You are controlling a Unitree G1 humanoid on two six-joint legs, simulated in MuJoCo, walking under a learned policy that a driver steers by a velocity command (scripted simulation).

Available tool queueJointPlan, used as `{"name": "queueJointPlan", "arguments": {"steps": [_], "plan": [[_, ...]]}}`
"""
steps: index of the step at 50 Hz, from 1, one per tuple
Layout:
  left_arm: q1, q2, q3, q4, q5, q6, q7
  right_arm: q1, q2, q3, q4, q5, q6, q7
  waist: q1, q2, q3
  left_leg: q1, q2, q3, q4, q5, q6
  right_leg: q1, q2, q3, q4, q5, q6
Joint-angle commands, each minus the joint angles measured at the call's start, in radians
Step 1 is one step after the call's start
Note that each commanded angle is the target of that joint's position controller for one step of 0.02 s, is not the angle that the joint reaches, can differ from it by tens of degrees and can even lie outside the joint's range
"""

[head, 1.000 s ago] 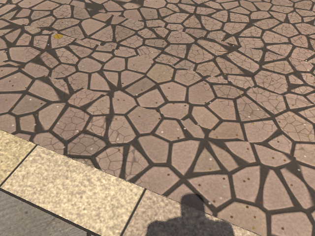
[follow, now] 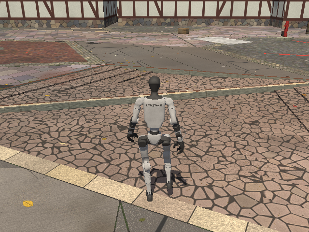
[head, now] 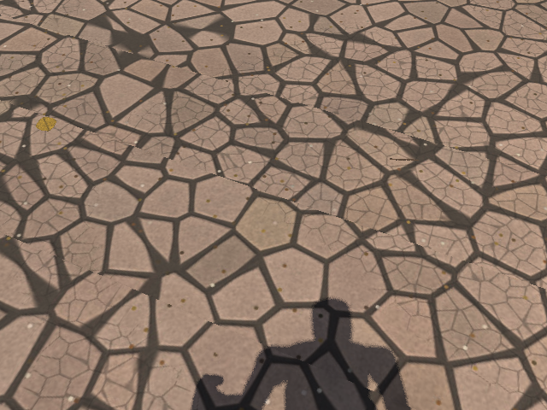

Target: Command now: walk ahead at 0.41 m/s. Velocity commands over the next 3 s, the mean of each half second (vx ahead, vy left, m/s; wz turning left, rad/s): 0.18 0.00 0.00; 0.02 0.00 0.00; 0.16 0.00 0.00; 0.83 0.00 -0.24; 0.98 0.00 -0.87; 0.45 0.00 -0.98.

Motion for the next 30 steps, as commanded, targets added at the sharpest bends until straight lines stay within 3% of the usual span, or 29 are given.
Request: {"name": "queueJointPlan", "arguments": {"steps": [1, 3, 6, 8, 9, 10, 11, 12, 13, 14, 15, 16, 17, 19, 21, 23, 25, 27, 28, 29, 30], "plan": [[-0.019, -0.013, -0.009, -0.054, 0.016, -0.027, -0.013, -0.084, -0.102, -0.004, -0.062, 0.016, -0.023, -0.029, 0.042, 0.064, -0.027, -0.175, 0.141, -0.041, -0.073, 0.693, 0.044, 0.180, 0.059, -0.093, -0.326, 0.357, 0.019], [-0.095, -0.016, -0.013, -0.086, 0.024, -0.034, -0.036, 0.021, -0.119, -0.001, -0.022, 0.012, -0.013, -0.045, -0.008, 0.071, -0.048, -0.157, 0.152, -0.068, -0.044, 0.542, 0.010, 0.237, 0.098, -0.103, -0.457, 0.589, 0.012], [-0.139, 0.036, -0.007, -0.121, 0.029, -0.022, -0.058, 0.022, -0.107, 0.004, -0.005, 0.014, 0.003, -0.064, -0.007, 0.094, -0.056, -0.103, 0.185, -0.105, 0.094, 0.397, -0.015, 0.244, 0.088, -0.056, -0.523, 0.643, -0.001], [-0.062, 0.070, 0.001, -0.098, 0.035, -0.021, -0.062, 0.019, -0.109, 0.003, -0.006, 0.000, 0.021, -0.070, 0.031, 0.078, -0.088, -0.056, 0.200, -0.135, 0.254, 0.448, -0.014, 0.295, 0.105, -0.053, -0.531, 0.573, -0.002], [0.060, 0.079, 0.009, -0.052, 0.034, -0.026, -0.057, -0.014, -0.102, 0.006, -0.014, -0.007, 0.032, -0.066, 0.098, 0.061, -0.121, -0.058, 0.180, -0.122, 0.408, 0.491, -0.021, 0.389, 0.112, -0.070, -0.578, 0.587, -0.017], [0.209, 0.108, 0.019, 0.005, 0.039, -0.031, -0.051, -0.039, -0.088, 0.013, -0.028, -0.017, 0.035, -0.055, 0.156, 0.024, -0.186, -0.104, 0.122, -0.091, 0.659, 0.380, -0.046, 0.540, 0.043, -0.047, -0.593, 0.890, -0.044], [0.260, 0.140, 0.007, 0.018, 0.077, -0.027, -0.053, 0.181, 0.032, 0.044, 0.016, -0.025, 0.040, -0.037, 0.091, -0.235, -0.387, -0.440, 0.013, -0.089, 1.131, -0.462, -0.124, 0.951, -0.260, 0.218, -0.337, 1.425, -0.263], [0.286, 0.051, -0.015, 0.016, 0.059, -0.020, -0.054, 0.293, -0.017, 0.047, 0.049, 0.008, 0.036, -0.017, 0.106, -0.170, -0.579, -0.517, 0.029, -0.288, 1.211, -0.549, -0.113, 1.076, -0.341, 0.388, -0.316, 1.333, -0.357], [0.208, 0.046, -0.018, -0.009, 0.040, -0.003, -0.047, 0.180, -0.110, 0.021, 0.020, 0.019, 0.035, -0.010, 0.119, -0.097, -0.494, -0.528, 0.073, -0.300, 1.194, -0.525, -0.126, 0.941, -0.306, 0.348, -0.372, 1.238, -0.347], [0.106, 0.043, -0.025, -0.026, 0.028, 0.012, -0.042, 0.075, -0.129, 0.008, -0.015, 0.012, 0.046, -0.017, 0.077, 0.020, -0.388, -0.525, 0.118, -0.251, 1.118, -0.455, -0.137, 0.764, -0.266, 0.308, -0.434, 1.003, -0.312], [-0.008, 0.027, -0.034, -0.045, 0.019, 0.026, -0.032, 0.037, -0.075, 0.012, -0.028, 0.019, 0.070, -0.029, 0.017, 0.074, -0.302, -0.537, 0.160, -0.219, 1.046, -0.393, -0.166, 0.599, -0.270, 0.339, -0.514, 0.635, -0.310], [-0.054, 0.041, -0.031, -0.054, 0.032, 0.034, -0.023, -0.005, -0.077, 0.008, -0.042, 0.009, 0.103, -0.043, 0.003, 0.069, -0.236, -0.430, 0.185, -0.193, 0.972, -0.344, -0.176, 0.375, -0.252, 0.348, -0.599, 0.400, -0.276], [-0.068, 0.066, -0.025, -0.055, 0.051, 0.039, -0.019, -0.022, -0.066, 0.004, -0.048, -0.001, 0.126, -0.052, 0.003, 0.025, -0.196, -0.352, 0.179, -0.172, 0.950, -0.295, -0.181, 0.236, -0.212, 0.324, -0.646, 0.329, -0.255], [-0.072, 0.082, -0.017, -0.047, 0.064, 0.036, -0.021, 0.012, -0.042, -0.001, -0.042, -0.019, 0.135, -0.067, -0.019, -0.024, -0.201, -0.259, 0.175, -0.152, 0.819, -0.229, -0.175, 0.143, -0.133, 0.199, -0.670, 0.322, -0.218], [-0.043, 0.076, -0.009, -0.031, 0.047, 0.039, -0.009, -0.033, -0.012, 0.004, -0.046, -0.015, 0.132, -0.078, 0.006, -0.050, -0.204, -0.228, 0.174, -0.142, 0.584, -0.177, -0.163, 0.165, -0.071, 0.115, -0.669, 0.223, -0.181], [0.009, 0.073, -0.005, -0.011, 0.040, 0.057, 0.005, -0.084, -0.027, -0.002, -0.054, -0.009, 0.136, -0.086, 0.033, -0.083, -0.232, -0.194, 0.152, -0.128, 0.468, -0.125, -0.162, 0.212, -0.066, 0.139, -0.686, 0.001, -0.169], [-0.002, 0.066, -0.004, -0.011, 0.028, 0.075, 0.015, -0.095, -0.036, -0.009, -0.051, -0.009, 0.141, -0.083, 0.020, -0.099, -0.205, -0.143, 0.137, -0.114, 0.335, -0.054, -0.148, 0.199, -0.066, 0.169, -0.705, -0.242, -0.139], [0.034, 0.041, -0.009, 0.010, 0.017, 0.086, 0.020, -0.091, -0.031, -0.010, -0.038, -0.029, 0.142, -0.075, 0.009, -0.077, -0.154, -0.068, 0.130, -0.100, 0.201, -0.003, -0.114, 0.144, -0.036, 0.166, -0.708, -0.414, -0.069], [0.062, 0.029, -0.011, 0.023, 0.020, 0.083, 0.019, -0.079, -0.048, -0.012, -0.039, -0.043, 0.140, -0.071, 0.010, -0.048, -0.131, -0.035, 0.185, -0.148, 0.166, -0.004, -0.087, 0.109, -0.018, 0.153, -0.686, -0.448, -0.025], [0.088, 0.040, -0.002, 0.022, 0.020, 0.083, 0.020, -0.097, -0.109, -0.026, -0.039, -0.037, 0.138, -0.071, 0.052, 0.030, -0.079, -0.117, 0.205, -0.175, 0.154, -0.131, -0.053, 0.111, 0.042, 0.082, -0.662, -0.390, 0.008], [0.062, 0.045, 0.003, 0.020, 0.024, 0.083, 0.026, -0.096, -0.088, -0.025, -0.027, -0.030, 0.129, -0.067, 0.042, 0.079, -0.055, -0.246, 0.198, -0.186, 0.099, -0.263, -0.044, 0.205, 0.076, 0.024, -0.608, -0.297, 0.028]]}}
